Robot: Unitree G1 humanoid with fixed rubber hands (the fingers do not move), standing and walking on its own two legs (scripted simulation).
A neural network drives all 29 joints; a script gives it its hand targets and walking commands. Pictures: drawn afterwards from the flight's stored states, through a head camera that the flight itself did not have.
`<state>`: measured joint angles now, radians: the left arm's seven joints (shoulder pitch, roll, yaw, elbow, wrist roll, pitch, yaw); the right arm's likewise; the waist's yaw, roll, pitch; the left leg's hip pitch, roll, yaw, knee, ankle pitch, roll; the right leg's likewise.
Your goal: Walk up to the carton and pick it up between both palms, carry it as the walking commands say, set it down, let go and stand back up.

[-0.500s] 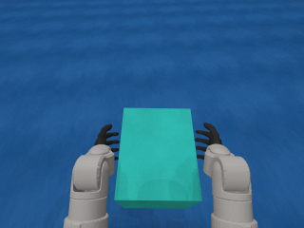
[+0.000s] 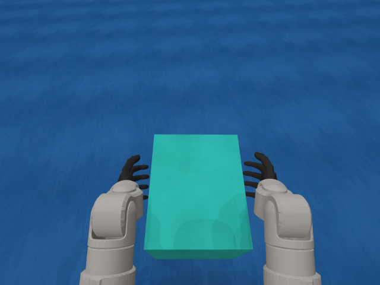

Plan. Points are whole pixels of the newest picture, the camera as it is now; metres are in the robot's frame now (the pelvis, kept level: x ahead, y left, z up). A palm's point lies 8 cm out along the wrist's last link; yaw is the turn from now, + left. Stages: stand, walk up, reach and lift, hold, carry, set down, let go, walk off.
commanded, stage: carry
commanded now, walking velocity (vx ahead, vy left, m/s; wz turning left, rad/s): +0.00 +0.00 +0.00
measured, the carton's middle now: (195, 198) +0.32 +0.00 +0.00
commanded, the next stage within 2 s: hold in 0.32 s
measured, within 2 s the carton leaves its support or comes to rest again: neither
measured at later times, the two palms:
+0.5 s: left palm (125, 215) +0.27 +0.15 +0.02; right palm (253, 211) +0.28 -0.13 +0.02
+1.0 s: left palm (138, 194) +0.30 +0.12 +0.06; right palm (267, 188) +0.32 -0.15 +0.06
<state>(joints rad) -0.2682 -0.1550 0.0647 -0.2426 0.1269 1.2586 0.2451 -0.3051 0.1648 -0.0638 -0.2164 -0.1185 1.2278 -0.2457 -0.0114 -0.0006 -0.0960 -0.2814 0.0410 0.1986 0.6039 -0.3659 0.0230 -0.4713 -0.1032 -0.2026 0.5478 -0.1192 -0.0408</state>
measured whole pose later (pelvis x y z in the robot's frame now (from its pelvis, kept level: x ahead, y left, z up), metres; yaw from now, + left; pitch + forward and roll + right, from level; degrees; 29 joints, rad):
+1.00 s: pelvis +0.01 -0.04 +0.01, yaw +11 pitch -9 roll +0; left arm -0.42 -0.17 0.23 0.50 0.32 0.67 0.00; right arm -0.33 0.17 -0.25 0.29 -0.28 0.74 -0.10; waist -0.09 0.06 0.05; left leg -0.01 -0.03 -0.12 0.47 -0.29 0.01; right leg -0.14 0.03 0.02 0.41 -0.11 -0.01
